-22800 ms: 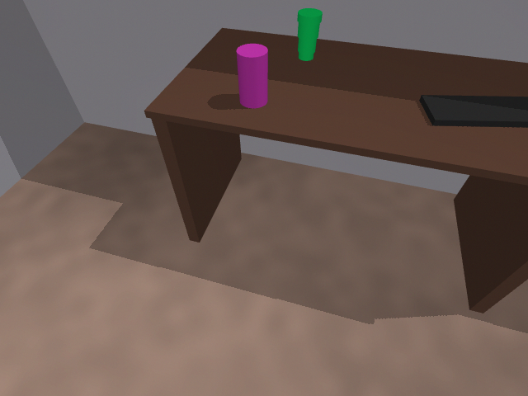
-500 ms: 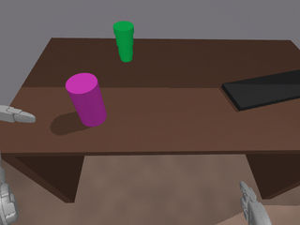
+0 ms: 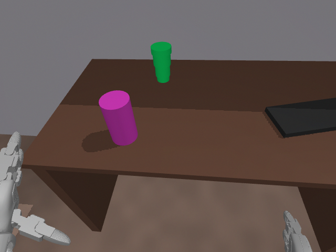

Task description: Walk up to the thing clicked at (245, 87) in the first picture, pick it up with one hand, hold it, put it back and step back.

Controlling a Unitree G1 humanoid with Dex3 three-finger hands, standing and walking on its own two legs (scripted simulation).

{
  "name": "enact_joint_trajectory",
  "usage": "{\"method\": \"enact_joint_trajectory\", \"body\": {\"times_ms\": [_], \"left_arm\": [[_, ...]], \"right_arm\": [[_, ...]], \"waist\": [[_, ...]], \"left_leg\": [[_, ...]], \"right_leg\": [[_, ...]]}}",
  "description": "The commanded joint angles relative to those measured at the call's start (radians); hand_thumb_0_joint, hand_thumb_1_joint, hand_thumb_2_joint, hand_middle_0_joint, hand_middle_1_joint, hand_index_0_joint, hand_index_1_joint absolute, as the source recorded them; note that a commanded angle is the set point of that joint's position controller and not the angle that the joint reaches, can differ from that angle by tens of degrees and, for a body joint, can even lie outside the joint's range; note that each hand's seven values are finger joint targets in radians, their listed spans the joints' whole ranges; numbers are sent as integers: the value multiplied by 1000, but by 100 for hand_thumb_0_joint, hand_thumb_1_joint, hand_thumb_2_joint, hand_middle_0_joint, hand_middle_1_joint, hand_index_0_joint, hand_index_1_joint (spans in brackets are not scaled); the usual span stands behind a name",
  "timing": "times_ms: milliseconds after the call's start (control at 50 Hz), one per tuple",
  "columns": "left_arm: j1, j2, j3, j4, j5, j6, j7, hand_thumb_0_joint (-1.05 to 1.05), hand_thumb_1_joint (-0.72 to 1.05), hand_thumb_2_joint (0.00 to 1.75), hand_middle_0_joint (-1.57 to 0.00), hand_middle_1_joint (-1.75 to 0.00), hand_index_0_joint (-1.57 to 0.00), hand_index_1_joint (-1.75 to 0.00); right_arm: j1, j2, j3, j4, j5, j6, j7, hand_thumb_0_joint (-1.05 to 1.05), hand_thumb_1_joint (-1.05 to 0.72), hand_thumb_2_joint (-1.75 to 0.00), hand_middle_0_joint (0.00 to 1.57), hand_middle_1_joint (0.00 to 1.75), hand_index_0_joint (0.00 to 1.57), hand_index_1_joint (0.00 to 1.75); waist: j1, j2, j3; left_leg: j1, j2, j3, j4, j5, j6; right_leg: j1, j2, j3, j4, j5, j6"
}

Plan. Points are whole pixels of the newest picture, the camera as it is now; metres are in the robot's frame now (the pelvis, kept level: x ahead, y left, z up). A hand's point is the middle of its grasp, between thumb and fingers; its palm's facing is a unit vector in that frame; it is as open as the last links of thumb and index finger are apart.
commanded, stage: sink last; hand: left
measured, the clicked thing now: (120, 119) +0.47 +0.20 +0.04
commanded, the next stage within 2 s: home in 0.26 s
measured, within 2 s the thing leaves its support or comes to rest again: neither
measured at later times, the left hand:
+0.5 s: hand (35, 205) +0.17 +0.27 +0.11, palm faces +0.39 -0.82 -0.43, open 17.5 cm
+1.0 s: hand (110, 246) +0.16 +0.17 -0.08, palm faces +0.08 -0.98 -0.17, open 17.7 cm
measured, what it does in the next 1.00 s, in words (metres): stands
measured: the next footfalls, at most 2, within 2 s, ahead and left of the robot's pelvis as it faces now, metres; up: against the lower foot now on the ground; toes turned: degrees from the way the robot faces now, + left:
none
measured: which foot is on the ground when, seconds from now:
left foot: down 0.00-1.00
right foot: down 0.00-1.00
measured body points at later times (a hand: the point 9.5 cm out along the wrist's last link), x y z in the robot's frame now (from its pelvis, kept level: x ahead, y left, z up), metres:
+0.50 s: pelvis -0.02 -0.01 +0.00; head -0.02 -0.02 +0.45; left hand +0.15 +0.31 +0.14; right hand +0.14 -0.27 -0.05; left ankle -0.01 +0.13 -0.72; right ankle +0.00 -0.14 -0.72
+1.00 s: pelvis -0.01 +0.00 -0.01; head +0.01 +0.01 +0.44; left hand +0.15 +0.23 -0.07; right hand +0.15 -0.22 -0.06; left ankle -0.01 +0.13 -0.72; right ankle +0.00 -0.14 -0.72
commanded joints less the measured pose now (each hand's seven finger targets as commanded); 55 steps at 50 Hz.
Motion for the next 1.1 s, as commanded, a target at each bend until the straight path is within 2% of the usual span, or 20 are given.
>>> {"method": "enact_joint_trajectory", "body": {"times_ms": [0, 60, 120, 180, 320, 340, 360, 400, 440, 540, 600, 660, 680, 800, 900, 960, 980, 1000, 1040, 1080], "left_arm": [[-105, 187, 119, -224, 0, -90, 15, 0, -52, 2, -5, -5, -5, -5], [-100, 187, 131, -168, 0, -109, 16, 0, -54, 3, -5, -6, -5, -5], [-84, 186, 134, -173, 6, -141, 14, 0, -53, 3, -5, -6, -5, -6], [-90, 210, 166, -154, 7, -159, 17, 0, -53, 3, -5, -5, -5, -5], [-66, 215, 203, -7, 7, -191, 23, 0, -57, 4, -6, -6, -6, -6], [-83, 200, 181, -11, 8, -199, 19, 0, -59, 4, -6, -6, -6, -6], [-114, 209, 184, -21, 9, -209, 22, 0, -57, 5, -5, -5, -5, -5], [-107, 173, 141, 30, 14, -210, 18, 0, -57, 5, -5, -5, -5, -5], [-100, 140, 101, 59, 19, -211, 16, 0, -60, 3, -5, -5, -5, -5], [-93, 90, 13, 110, 26, -212, 12, 0, -56, 6, -5, -6, -5, -6], [-48, 74, -25, 168, 37, -197, 11, 0, -56, 6, -5, -6, -5, -6], [-61, 52, -60, 225, 45, -169, 12, 0, -57, 5, -5, -6, -5, -5], [-75, 46, -81, 243, 46, -159, 13, 0, -61, 2, -4, -5, -4, -5], [-157, -53, -228, 402, 60, -108, 12, 0, -61, 2, -4, -4, -4, -4], [-210, -22, -228, 479, 64, -76, 25, 0, -60, 3, -4, -4, -4, -5], [-210, -3, -215, 509, 63, -52, 38, 0, -61, 1, -4, -4, -4, -4], [-212, -20, -241, 525, 62, -46, 38, 0, -60, 2, -4, -4, -4, -4], [-210, 30, -160, 486, 65, -43, 64, 0, -61, 0, -4, -4, -4, -4], [-180, -47, -259, 476, 63, -23, 65, 0, -61, 2, -4, -4, -4, -4], [-148, -53, -262, 480, 62, -10, 79, 0, -61, 0, -4, -4, -4, -4]], "right_arm": [[-25, -119, -66, -190, -5, -69, -17, 0, 54, -5, 6, 5, 5, 5], [-28, -129, -92, -183, -5, -84, -29, 0, 54, -5, 6, 5, 5, 5], [-16, -93, -42, -196, -6, -101, -22, 0, 54, -5, 5, 5, 5, 5], [-23, -133, -86, -208, -10, -117, -28, 0, 54, -5, 6, 5, 5, 5], [-59, -134, -88, -204, -9, -136, -23, 0, 50, -6, 6, 5, 5, 5], [-43, -98, -56, -175, -8, -137, -19, 0, 50, -6, 6, 5, 5, 5], [-61, -121, -80, -182, -10, -141, -21, 0, 42, -14, 12, 13, 12, 13], [-53, -107, -58, -164, -12, -148, -20, 0, 26, -30, 12, 16, 12, 16], [-67, -67, -7, -161, -10, -155, -15, 0, 10, -45, 12, 17, 12, 17], [-110, -15, 75, -123, -18, -159, -9, 0, -28, -54, 14, 20, 14, 20], [-82, -98, 0, -97, -26, -156, -18, 0, -40, -61, 15, 22, 15, 22], [-89, -131, -28, -102, -35, -153, -22, 0, -54, -69, 16, 24, 16, 24], [-102, -128, -23, -83, -33, -151, -24, 0, -48, -66, 16, 23, 16, 23], [-122, -43, 75, -99, -31, -144, -22, 0, -88, -89, 20, 30, 20, 30], [-89, -64, 70, -123, -37, -131, -31, 0, -90, -90, 20, 30, 20, 30], [-105, -70, 73, -134, -38, -114, -32, 0, -90, -90, 20, 30, 20, 30], [-117, -70, 72, -133, -36, -109, -32, 0, -90, -90, 20, 30, 20, 30], [-124, -119, 74, 69, -37, -99, -40, 0, -90, -90, 20, 30, 20, 30], [-145, -92, 93, 26, -33, -111, -43, 0, -90, -90, 20, 30, 20, 30], [-170, -99, 89, 44, -30, -107, -47, 0, -90, -90, 20, 30, 20, 30]], "waist": [[-51, -72, 7], [-47, -89, 55], [-16, -65, 41], [-22, -48, 13], [1, -82, 40], [-1, -60, 62], [-6, -39, 44], [-14, -56, 39], [-8, -51, 47], [-1, -46, 24], [-30, -30, -29], [-52, -56, -64], [-53, -54, -38], [-67, -60, -37], [-65, -1, -117], [-40, 17, -114], [-46, 5, -91], [-38, 11, -81], [-64, -13, -74], [-61, 9, -64]], "left_leg": [[-3, -34, 75, -115, 142, 32], [-25, -41, 77, -129, 45, 35], [-34, -44, 76, -134, 48, 34], [-21, -46, 79, -127, 73, 32], [-44, -44, 74, -142, 72, 32], [-41, -44, 79, -145, 64, 32], [-37, -41, 75, -151, 67, 30], [-35, -38, 69, -155, 72, 32], [-37, -38, 68, -159, 81, 34], [-43, -37, 66, -148, 103, 33], [-7, -28, 62, -141, 166, 27], [12, -26, 57, -119, 237, 22], [3, -29, 60, -120, 215, 24], [-48, -19, 43, -109, 159, 20], [-43, -23, 59, -75, 222, 12], [-65, -22, 64, -69, 244, 6], [-70, -22, 67, -71, 216, 10], [-76, -20, 45, -47, 169, 6], [-77, -18, 46, -51, 154, 9], [-84, -17, 52, -51, 143, 8]], "right_leg": [[4, 23, -51, -130, 132, -14], [-32, 17, -44, -150, 23, -12], [-7, 13, -48, -137, 18, -17], [12, 10, -44, -134, 47, -16], [38, 12, -43, -144, 39, -16], [27, 11, -40, -145, 35, -16], [33, 12, -39, -138, 42, -18], [31, 18, -44, -134, 51, -17], [31, 18, -45, -129, 64, -16], [38, 18, -49, -124, 79, -16], [34, 27, -54, -98, 142, -22], [29, 30, -57, -84, 202, -21], [17, 29, -56, -93, 185, -20], [-21, 26, -59, -68, 136, -22], [5, 21, -49, -42, 198, -28], [18, 20, -46, -30, 211, -33], [6, 21, -45, -38, 191, -31], [1, 32, -49, -35, 153, -30], [-6, 33, -50, -39, 148, -28], [-25, 36, -52, -38, 139, -29]]}}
